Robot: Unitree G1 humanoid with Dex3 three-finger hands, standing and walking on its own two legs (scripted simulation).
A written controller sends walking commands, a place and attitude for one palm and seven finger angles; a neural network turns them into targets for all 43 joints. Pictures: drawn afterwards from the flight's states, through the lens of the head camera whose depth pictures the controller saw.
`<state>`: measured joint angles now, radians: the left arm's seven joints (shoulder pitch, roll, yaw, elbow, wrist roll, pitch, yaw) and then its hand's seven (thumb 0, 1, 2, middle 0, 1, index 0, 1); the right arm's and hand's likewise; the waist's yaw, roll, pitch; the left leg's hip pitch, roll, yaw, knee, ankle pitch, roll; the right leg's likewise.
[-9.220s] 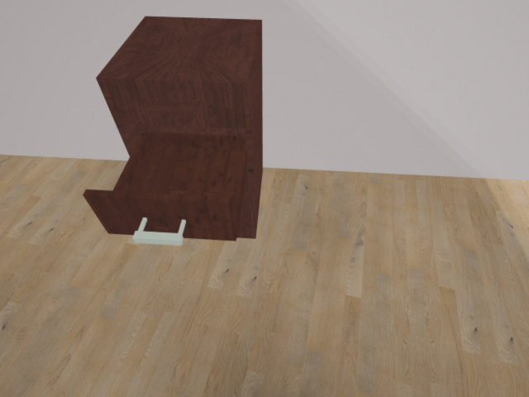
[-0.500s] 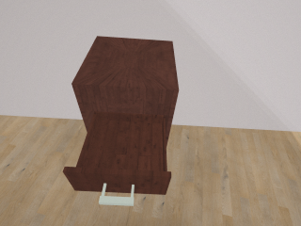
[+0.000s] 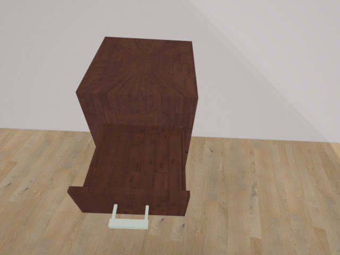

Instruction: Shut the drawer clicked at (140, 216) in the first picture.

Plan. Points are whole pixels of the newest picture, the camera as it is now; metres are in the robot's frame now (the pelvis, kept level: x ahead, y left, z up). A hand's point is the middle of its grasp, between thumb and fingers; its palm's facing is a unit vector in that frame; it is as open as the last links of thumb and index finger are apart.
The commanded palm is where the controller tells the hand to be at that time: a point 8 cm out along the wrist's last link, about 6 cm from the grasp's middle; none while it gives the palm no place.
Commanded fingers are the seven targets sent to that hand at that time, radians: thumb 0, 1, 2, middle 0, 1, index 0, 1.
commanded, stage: raise the hand and make a fist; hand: left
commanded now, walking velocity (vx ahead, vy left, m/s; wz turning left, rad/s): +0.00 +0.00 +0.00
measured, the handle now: (130, 216) +0.29 +0.14 -0.25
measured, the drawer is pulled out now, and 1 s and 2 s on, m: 0.30 0.30 0.30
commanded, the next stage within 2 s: bring the fist close to the handle in 1.92 s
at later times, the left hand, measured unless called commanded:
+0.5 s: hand out of the picture +0.10 +0.11 -0.12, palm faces +0.12 -0.99 +0.00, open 5.6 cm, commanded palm +0.08 +0.19 -0.10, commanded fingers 0.00 0.90 0.90 -0.70 -0.84 -0.70 -0.84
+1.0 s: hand out of the picture +0.12 +0.14 -0.11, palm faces +0.12 -0.99 -0.06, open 3.4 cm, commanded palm +0.08 +0.19 -0.12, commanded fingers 0.00 0.90 0.90 -1.20 -1.38 -1.20 -1.38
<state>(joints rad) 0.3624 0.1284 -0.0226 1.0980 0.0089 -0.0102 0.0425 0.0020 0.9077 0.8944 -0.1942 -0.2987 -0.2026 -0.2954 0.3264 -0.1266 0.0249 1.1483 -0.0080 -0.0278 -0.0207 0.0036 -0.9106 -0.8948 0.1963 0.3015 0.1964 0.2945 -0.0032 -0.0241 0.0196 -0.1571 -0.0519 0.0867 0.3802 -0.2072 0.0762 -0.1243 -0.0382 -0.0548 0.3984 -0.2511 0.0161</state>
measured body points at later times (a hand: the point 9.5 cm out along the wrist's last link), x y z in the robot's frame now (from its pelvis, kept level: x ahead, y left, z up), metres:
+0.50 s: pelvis -0.04 -0.06 -0.12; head +0.02 -0.03 +0.33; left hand +0.09 +0.17 -0.12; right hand +0.23 -0.30 -0.13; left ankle +0.00 +0.07 -0.74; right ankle -0.02 -0.13 -0.74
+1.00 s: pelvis -0.05 -0.06 -0.14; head +0.04 -0.06 +0.30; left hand +0.11 +0.19 -0.10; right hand +0.11 -0.32 -0.25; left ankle +0.00 +0.07 -0.74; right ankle -0.02 -0.13 -0.74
